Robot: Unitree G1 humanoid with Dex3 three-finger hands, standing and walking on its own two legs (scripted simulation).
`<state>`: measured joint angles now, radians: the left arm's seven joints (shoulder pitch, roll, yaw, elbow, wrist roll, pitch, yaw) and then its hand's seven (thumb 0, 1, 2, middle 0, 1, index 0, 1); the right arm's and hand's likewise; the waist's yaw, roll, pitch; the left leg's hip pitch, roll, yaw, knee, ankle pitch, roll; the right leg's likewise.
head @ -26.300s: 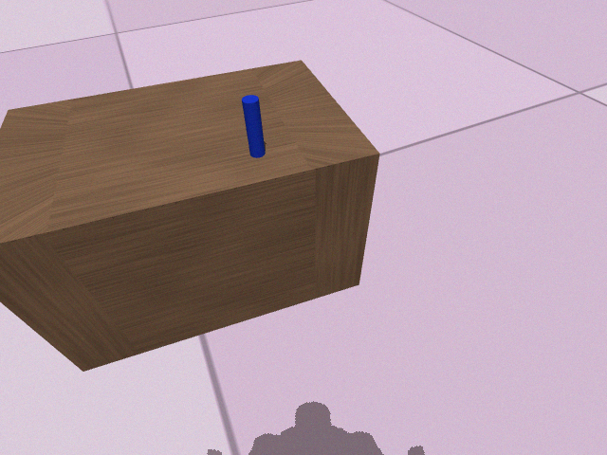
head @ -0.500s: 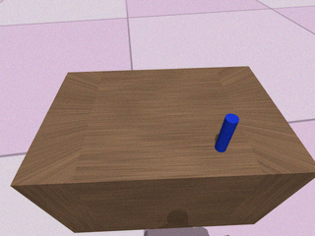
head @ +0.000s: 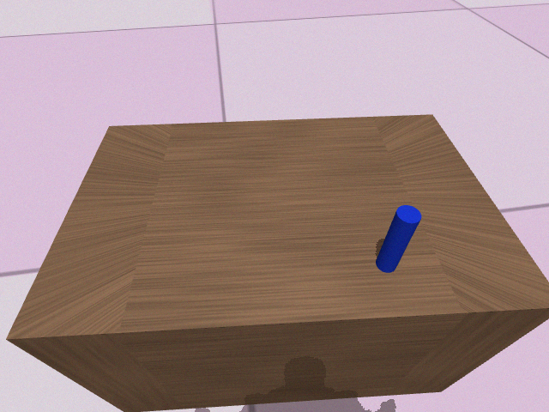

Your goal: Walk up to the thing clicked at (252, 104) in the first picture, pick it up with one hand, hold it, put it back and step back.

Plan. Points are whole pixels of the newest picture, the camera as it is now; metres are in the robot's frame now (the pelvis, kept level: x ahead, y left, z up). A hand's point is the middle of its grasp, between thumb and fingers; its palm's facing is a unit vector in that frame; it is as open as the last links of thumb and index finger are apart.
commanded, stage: home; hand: right
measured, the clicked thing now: (396, 241) +0.43 -0.22 -0.05
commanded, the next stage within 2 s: stand in 0.32 s
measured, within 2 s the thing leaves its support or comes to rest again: neither
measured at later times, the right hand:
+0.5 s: hand out of the picture +0.07 -0.25 -0.15, palm faces -0.01 +0.93 -0.36, open 17.1 cm
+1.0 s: hand out of the picture +0.05 -0.25 -0.16, palm faces -0.02 +0.94 -0.35, open 7.8 cm
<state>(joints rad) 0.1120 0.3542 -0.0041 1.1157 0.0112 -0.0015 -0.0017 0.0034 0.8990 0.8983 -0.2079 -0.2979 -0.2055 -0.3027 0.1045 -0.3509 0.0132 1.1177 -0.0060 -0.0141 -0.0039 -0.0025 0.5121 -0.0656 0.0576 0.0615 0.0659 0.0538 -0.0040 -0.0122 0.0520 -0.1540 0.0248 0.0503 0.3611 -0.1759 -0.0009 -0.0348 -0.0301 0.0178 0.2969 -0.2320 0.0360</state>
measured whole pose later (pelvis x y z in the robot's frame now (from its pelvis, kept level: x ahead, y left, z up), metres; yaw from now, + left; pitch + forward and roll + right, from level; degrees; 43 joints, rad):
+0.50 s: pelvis -0.01 +0.00 +0.00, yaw +0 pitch -3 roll +0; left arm 0.14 0.35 0.00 1.11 0.01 0.00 0.00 0.00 0.90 0.90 -0.21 -0.30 -0.21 -0.30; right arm 0.11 -0.35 0.00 1.12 -0.01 -0.01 0.00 0.00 0.49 -0.09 0.08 0.08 0.08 0.08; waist 0.00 0.00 0.05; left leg -0.14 0.02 0.05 0.35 -0.16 0.00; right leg -0.02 -0.03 0.01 0.29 -0.22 0.04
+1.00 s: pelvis -0.01 +0.00 +0.00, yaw +0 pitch -2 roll +0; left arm 0.16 0.35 0.00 1.11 0.01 0.00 0.00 0.00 0.90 0.90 -0.21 -0.30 -0.21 -0.30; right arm 0.13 -0.35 -0.01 1.14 -0.01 -0.01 0.00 0.00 -0.80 -0.88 0.20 0.30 0.21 0.29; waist -0.01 -0.01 0.06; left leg -0.16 0.02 0.04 0.35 -0.15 0.00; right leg -0.04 -0.03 0.01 0.30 -0.22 0.04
